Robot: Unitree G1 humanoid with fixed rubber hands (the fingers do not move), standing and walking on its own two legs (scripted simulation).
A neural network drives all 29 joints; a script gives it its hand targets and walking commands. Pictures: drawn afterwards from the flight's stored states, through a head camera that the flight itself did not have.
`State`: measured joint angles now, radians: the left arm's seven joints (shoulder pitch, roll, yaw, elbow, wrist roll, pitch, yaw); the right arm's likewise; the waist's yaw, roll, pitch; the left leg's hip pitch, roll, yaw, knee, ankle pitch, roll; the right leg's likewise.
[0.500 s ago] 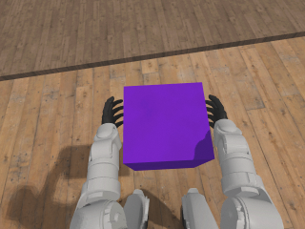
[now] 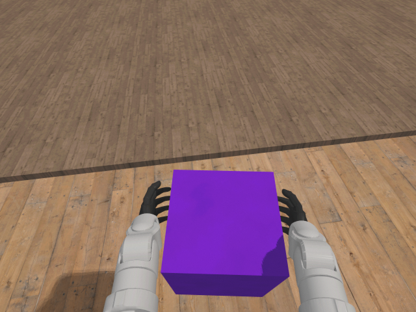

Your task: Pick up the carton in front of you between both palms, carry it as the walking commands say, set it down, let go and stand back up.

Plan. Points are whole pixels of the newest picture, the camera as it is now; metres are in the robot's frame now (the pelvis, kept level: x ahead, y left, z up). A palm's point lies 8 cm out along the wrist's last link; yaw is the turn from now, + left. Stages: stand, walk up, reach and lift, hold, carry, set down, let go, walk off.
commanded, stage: reach and lift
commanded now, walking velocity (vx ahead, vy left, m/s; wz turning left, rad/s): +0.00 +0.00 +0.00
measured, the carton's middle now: (220, 237) +0.31 +0.00 -0.07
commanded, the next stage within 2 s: hold in 1.12 s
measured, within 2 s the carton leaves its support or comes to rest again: neither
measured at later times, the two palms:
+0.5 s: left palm (146, 216) +0.30 +0.14 +0.05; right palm (304, 224) +0.29 -0.15 +0.04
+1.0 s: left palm (144, 210) +0.31 +0.15 +0.06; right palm (304, 219) +0.29 -0.15 +0.05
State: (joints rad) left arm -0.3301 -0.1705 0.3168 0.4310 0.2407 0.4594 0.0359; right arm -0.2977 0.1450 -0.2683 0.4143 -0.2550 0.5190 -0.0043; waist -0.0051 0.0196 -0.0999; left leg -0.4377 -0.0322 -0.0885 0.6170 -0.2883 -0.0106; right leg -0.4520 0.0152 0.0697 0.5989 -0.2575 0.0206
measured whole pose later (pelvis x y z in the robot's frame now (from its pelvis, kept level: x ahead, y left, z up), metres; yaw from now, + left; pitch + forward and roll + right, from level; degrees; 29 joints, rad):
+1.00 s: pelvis +0.01 +0.00 +0.02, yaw +0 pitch -5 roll +0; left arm -0.30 -0.16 0.26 0.32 0.30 0.64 0.00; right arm -0.25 0.15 -0.20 0.28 -0.28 0.71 0.00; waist -0.01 0.01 0.02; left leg -0.07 -0.02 -0.10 0.37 -0.21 -0.01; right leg -0.09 0.01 0.07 0.35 -0.18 0.01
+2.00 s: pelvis +0.03 +0.01 +0.01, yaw +2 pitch +1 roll +0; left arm -0.25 -0.15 0.19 0.04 0.24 0.81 0.03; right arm -0.23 0.15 -0.15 0.06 -0.19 0.86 -0.03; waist -0.02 -0.04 -0.12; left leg -0.25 -0.01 0.03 0.51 -0.27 0.01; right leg -0.27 -0.03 0.02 0.56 -0.34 0.00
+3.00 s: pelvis +0.57 +0.08 +0.02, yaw +2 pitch +5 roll -1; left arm -0.04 -0.13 0.08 -0.55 0.01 1.13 0.15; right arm -0.02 0.13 -0.05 -0.54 0.02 1.15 -0.17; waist -0.04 -0.01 -0.13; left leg -0.13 0.03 0.24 0.29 -0.24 0.05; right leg -0.65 -0.13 -0.11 0.84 -0.12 -0.01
